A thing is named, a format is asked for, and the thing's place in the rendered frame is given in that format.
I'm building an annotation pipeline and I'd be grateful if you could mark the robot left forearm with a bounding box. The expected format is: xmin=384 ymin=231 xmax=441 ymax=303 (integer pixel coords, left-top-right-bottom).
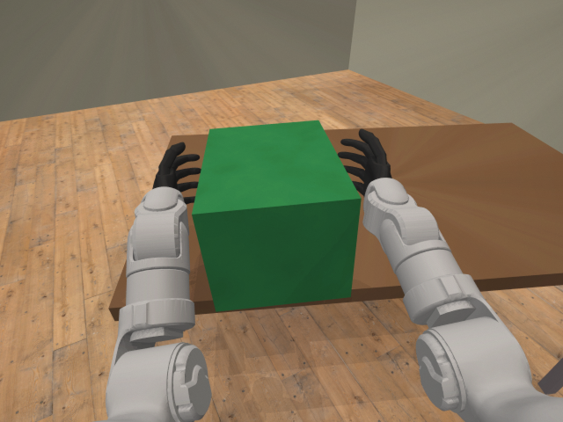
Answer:
xmin=106 ymin=186 xmax=195 ymax=416

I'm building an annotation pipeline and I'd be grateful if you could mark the right robot upper arm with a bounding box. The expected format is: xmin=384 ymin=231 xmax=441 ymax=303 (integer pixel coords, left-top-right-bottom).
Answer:
xmin=416 ymin=316 xmax=563 ymax=422

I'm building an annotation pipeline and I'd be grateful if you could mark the left robot hand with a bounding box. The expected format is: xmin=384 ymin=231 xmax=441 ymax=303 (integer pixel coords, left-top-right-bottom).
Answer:
xmin=152 ymin=142 xmax=201 ymax=204

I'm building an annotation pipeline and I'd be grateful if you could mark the left robot upper arm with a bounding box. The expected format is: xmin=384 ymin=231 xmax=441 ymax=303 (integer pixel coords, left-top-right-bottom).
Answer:
xmin=94 ymin=342 xmax=212 ymax=422

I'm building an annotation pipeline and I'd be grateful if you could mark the right robot hand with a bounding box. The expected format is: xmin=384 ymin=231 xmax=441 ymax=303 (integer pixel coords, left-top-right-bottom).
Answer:
xmin=338 ymin=129 xmax=392 ymax=196

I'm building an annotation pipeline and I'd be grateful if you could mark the carton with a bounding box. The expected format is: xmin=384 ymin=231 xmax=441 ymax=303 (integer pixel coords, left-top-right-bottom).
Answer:
xmin=192 ymin=120 xmax=362 ymax=312

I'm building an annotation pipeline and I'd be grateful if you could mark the robot right forearm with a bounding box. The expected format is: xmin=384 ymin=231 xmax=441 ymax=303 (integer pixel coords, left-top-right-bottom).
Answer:
xmin=362 ymin=178 xmax=532 ymax=383

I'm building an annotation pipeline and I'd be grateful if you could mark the table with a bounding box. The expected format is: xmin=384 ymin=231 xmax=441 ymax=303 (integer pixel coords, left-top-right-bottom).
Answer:
xmin=109 ymin=123 xmax=563 ymax=395

